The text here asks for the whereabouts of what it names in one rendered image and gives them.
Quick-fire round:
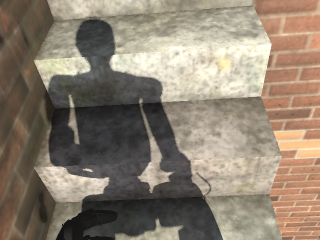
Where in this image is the left robot hand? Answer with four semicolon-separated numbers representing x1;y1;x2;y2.
56;208;118;240

